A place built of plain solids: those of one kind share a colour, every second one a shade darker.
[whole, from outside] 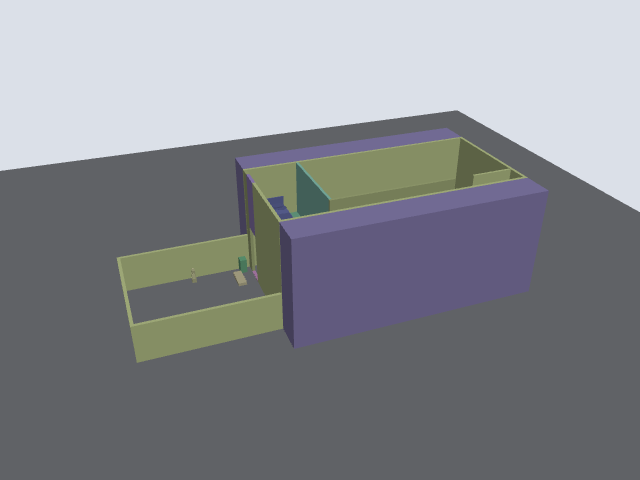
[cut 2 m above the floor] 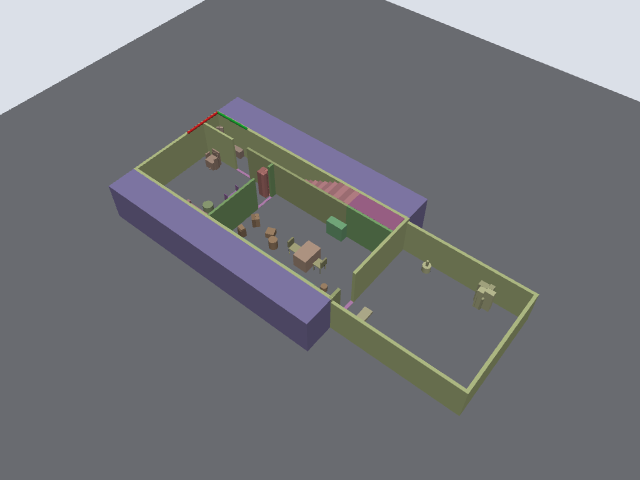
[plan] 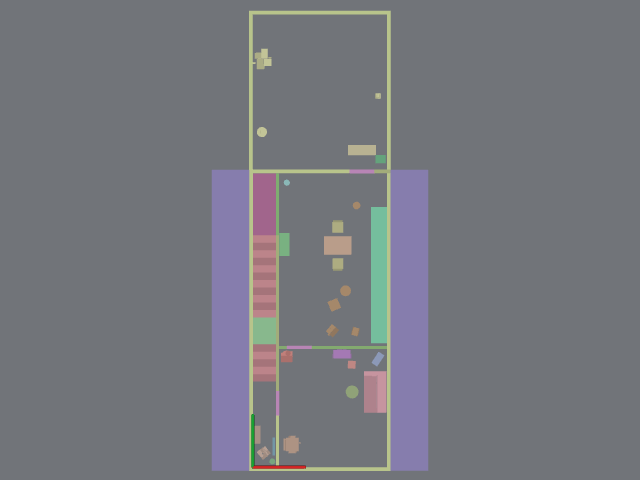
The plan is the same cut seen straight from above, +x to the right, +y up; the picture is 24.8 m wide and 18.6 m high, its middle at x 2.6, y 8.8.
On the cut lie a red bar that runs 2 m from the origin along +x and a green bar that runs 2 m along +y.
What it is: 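A terraced town house, two up and two down, 5.2 m between the party walls, 11.4 m deep; a hall 0.89 m wide; a stair of 17 risers of 154 mm on goings of 289 mm, 0.89 m wide, straight between the party wall and the hall's partition, arriving straight on the upper floor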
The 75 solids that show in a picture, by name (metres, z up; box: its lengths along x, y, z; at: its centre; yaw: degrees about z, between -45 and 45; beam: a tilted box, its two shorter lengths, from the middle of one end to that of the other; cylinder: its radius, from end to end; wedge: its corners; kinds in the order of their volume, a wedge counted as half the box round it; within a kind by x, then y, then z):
{
 "neighbour_1": {"box": [1.46, 11.66, 5.27], "at": [-0.87, 5.69, 2.58]},
 "neighbour_2": {"box": [1.46, 11.66, 5.27], "at": [6.07, 5.69, 2.58]},
 "wall_1": {"box": [0.15, 11.68, 5.27], "at": [-0.07, 5.69, 2.58]},
 "wall_2": {"box": [0.15, 6.3, 1.85], "at": [-0.07, 14.53, 0.88]},
 "wall_3": {"box": [0.12, 2.0, 5.27], "at": [0.95, 1.0, 2.58]},
 "wall_4": {"box": [0.12, 6.03, 5.27], "at": [0.95, 5.97, 2.58]},
 "wall_5": {"box": [3.9, 0.15, 5.27], "at": [1.8, 11.46, 2.58]},
 "wall_6": {"box": [5.5, 0.15, 5.27], "at": [2.6, -0.07, 2.58]},
 "wall_7": {"box": [5.5, 0.15, 1.85], "at": [2.6, 17.61, 0.88]},
 "wall_8": {"box": [0.64, 0.15, 5.27], "at": [5.02, 11.46, 2.58]},
 "wall_9": {"box": [0.15, 11.68, 5.27], "at": [5.27, 5.69, 2.58]},
 "wall_10": {"box": [0.15, 6.3, 1.85], "at": [5.27, 14.53, 0.88]},
 "under_landing_1": {"box": [0.89, 2.4, 2.66], "at": [0.45, 10.18, 1.28]},
 "tread_1": {"box": [0.89, 0.29, 0.2], "at": [0.45, 3.46, 0.05]},
 "tread_2": {"box": [0.89, 0.29, 0.36], "at": [0.45, 3.75, 0.13]},
 "tread_3": {"box": [0.89, 0.29, 0.51], "at": [0.45, 4.04, 0.21]},
 "tread_4": {"box": [0.89, 0.29, 0.67], "at": [0.45, 4.33, 0.28]},
 "tread_5": {"box": [0.89, 0.29, 0.82], "at": [0.45, 4.62, 0.36]},
 "tread_6": {"box": [0.89, 0.29, 0.97], "at": [0.45, 5.95, 0.44]},
 "tread_7": {"box": [0.89, 0.29, 1.13], "at": [0.45, 6.23, 0.51]},
 "tread_8": {"box": [0.89, 0.29, 1.28], "at": [0.45, 6.52, 0.59]},
 "tread_9": {"box": [0.89, 0.29, 1.44], "at": [0.45, 6.81, 0.67]},
 "tread_10": {"box": [0.89, 0.29, 1.59], "at": [0.45, 7.1, 0.75]},
 "tread_11": {"box": [0.89, 0.29, 1.74], "at": [0.45, 7.39, 0.82]},
 "tread_12": {"box": [0.89, 0.29, 1.9], "at": [0.45, 7.68, 0.9]},
 "tread_13": {"box": [0.89, 0.29, 2.05], "at": [0.45, 7.97, 0.98]},
 "tread_14": {"box": [0.89, 0.29, 2.21], "at": [0.45, 8.26, 1.05]},
 "tread_15": {"box": [0.89, 0.29, 2.36], "at": [0.45, 8.55, 1.13]},
 "tread_16": {"box": [0.89, 0.29, 2.51], "at": [0.45, 8.84, 1.21]},
 "bedroom_front_wall_1": {"box": [4.24, 0.12, 2.7], "at": [3.07, 8.92, 3.87]},
 "bedstead_upper_1": {"box": [1.02, 0.93, 0.67], "at": [3.59, 10.2, 2.9]},
 "bedstead_upper_2": {"box": [0.5, 0.95, 0.67], "at": [4.36, 10.18, 2.9]},
 "bedstead_upper_3": {"box": [0.38, 0.65, 0.72], "at": [4.92, 10.18, 2.93]},
 "bedstead_upper_4": {"box": [0.05, 1.0, 1.05], "at": [5.13, 10.18, 3.1]},
 "kitchen_wall_1": {"box": [0.3, 0.12, 2.57], "at": [1.16, 4.64, 1.23]},
 "kitchen_wall_2": {"box": [2.91, 0.12, 2.57], "at": [3.74, 4.64, 1.23]},
 "slotfit_sofa_1": {"box": [0.32, 0.17, 0.67], "at": [4.47, 3.63, 0.29]},
 "slotfit_sofa_2": {"box": [0.47, 1.25, 0.51], "at": [4.54, 2.91, 0.2]},
 "slotfit_sofa_3": {"box": [0.67, 0.18, 0.67], "at": [4.64, 2.2, 0.29]},
 "slotfit_sofa_4": {"box": [0.35, 1.61, 0.93], "at": [5.0, 2.91, 0.41]},
 "half_landing_1": {"box": [0.89, 1.04, 0.82], "at": [0.45, 5.28, 0.36]},
 "partition_low_beyond_1": {"box": [0.12, 2.4, 2.57], "at": [0.95, 10.18, 1.23]},
 "kitchen_table_1": {"box": [1.06, 0.72, 0.79], "at": [3.29, 8.59, 0.34]},
 "back_wall_over_door_1": {"box": [0.98, 0.15, 2.74], "at": [4.22, 11.46, 3.85]},
 "own_plant_yard_1": {"box": [0.28, 0.4, 1.19], "at": [0.29, 15.62, 0.54]},
 "own_plant_yard_2": {"cylinder": 0.2, "from": [0.35, 12.98, -0.05], "to": [0.35, 12.98, 0.35]},
 "own_plant_yard_3": {"box": [0.25, 0.39, 1.19], "at": [0.45, 16.02, 0.54]},
 "own_plant_yard_4": {"box": [0.3, 0.28, 1.19], "at": [0.57, 15.68, 0.54]},
 "slotfit_storage_1": {"box": [0.68, 0.34, 1.65], "at": [3.45, 4.38, 0.77]},
 "slotfit_kitchen_wall_table_1": {"box": [0.4, 0.89, 0.9], "at": [1.22, 8.63, 0.4]},
 "clutter_kitchen_1": {"box": [0.19, 0.19, 0.57], "at": [3.08, 5.41, 0.24], "yaw": -41.6},
 "clutter_kitchen_2": {"box": [0.41, 0.41, 0.35], "at": [3.15, 6.29, 0.12], "yaw": 22.1},
 "clutter_kitchen_3": {"cylinder": 0.21, "from": [3.59, 6.83, -0.05], "to": [3.59, 6.83, 0.51]},
 "clutter_kitchen_4": {"box": [0.28, 0.32, 0.51], "at": [3.97, 5.25, 0.21], "yaw": -15.0},
 "clutter_kitchen_5": {"box": [0.23, 0.32, 0.6], "at": [3.97, 5.25, 0.25], "yaw": -15.0},
 "clutter_kitchen_6": {"cylinder": 0.15, "from": [4.02, 10.14, -0.05], "to": [4.02, 10.14, 0.27]},
 "own_floor_lamp_1": {"box": [0.45, 0.25, 1.58], "at": [1.31, 4.19, 0.74]},
 "own_floor_lamp_2": {"cylinder": 0.1, "from": [1.36, 4.41, -0.05], "to": [1.36, 4.41, 1.53]},
 "own_floor_lamp_3": {"box": [0.12, 0.17, 1.58], "at": [1.48, 4.4, 0.74]},
 "slotfit_chair_1": {"box": [0.5, 0.53, 0.53], "at": [1.53, 0.87, 0.21]},
 "slotfit_chair_2": {"box": [0.2, 0.07, 0.76], "at": [1.56, 1.17, 0.33]},
 "kitchen_run_worktop_1": {"box": [0.62, 5.29, 0.04], "at": [4.89, 7.44, 0.88]},
 "shoe_rack_1": {"box": [0.3, 0.7, 0.5], "at": [0.15, 1.26, 0.2]},
 "own_bin_1": {"box": [0.39, 0.33, 0.75], "at": [4.95, 11.93, 0.33]},
 "yard_step_1": {"box": [1.09, 0.41, 0.2], "at": [4.22, 12.28, 0.05]},
 "slotfit_low_table_1": {"cylinder": 0.25, "from": [3.85, 2.91, -0.05], "to": [3.85, 2.91, 0.4]},
 "box_cardboard_1": {"box": [0.27, 0.52, 0.43], "at": [4.85, 4.19, 0.16], "yaw": -33.4},
 "clutter_front_1": {"box": [0.3, 0.3, 0.53], "at": [3.83, 3.97, 0.22], "yaw": -2.2},
 "side_chair_1": {"box": [0.38, 0.08, 0.38], "at": [3.29, 7.65, 0.65]},
 "side_chair_2": {"box": [0.42, 0.42, 0.04], "at": [3.29, 7.89, 0.43]},
 "side_chair_3": {"box": [0.42, 0.42, 0.04], "at": [3.29, 9.29, 0.43]},
 "side_chair_4": {"box": [0.38, 0.08, 0.38], "at": [3.29, 9.53, 0.65]},
 "threshold_1": {"box": [0.13, 0.95, 0.07], "at": [0.95, 2.48, -0.01]},
 "threshold_2": {"box": [0.97, 0.13, 0.07], "at": [1.8, 4.64, -0.01]},
 "threshold_3": {"box": [0.96, 0.16, 0.08], "at": [4.22, 11.46, -0.01]}
}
